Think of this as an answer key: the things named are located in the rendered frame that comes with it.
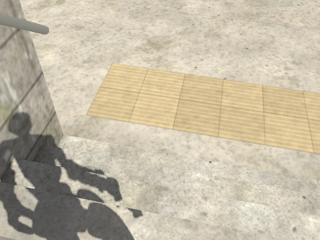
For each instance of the stairs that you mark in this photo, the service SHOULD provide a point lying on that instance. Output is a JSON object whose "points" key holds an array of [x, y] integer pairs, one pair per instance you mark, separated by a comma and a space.
{"points": [[242, 198]]}

